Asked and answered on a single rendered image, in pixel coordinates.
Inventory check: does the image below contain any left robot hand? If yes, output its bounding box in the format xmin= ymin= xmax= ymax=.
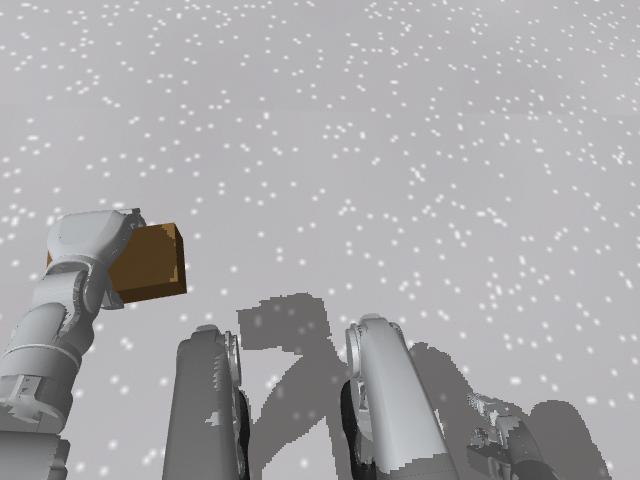
xmin=47 ymin=208 xmax=147 ymax=310

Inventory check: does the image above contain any right robot foot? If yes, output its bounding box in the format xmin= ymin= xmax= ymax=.
xmin=340 ymin=380 xmax=377 ymax=480

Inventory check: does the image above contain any right robot hand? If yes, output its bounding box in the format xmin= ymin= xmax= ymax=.
xmin=466 ymin=392 xmax=544 ymax=480

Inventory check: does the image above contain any right robot arm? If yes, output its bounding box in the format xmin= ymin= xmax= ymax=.
xmin=510 ymin=460 xmax=560 ymax=480

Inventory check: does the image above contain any left robot arm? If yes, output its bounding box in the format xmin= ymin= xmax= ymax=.
xmin=0 ymin=255 xmax=109 ymax=480

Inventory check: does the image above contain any carton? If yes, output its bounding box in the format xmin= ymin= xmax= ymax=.
xmin=47 ymin=223 xmax=187 ymax=304

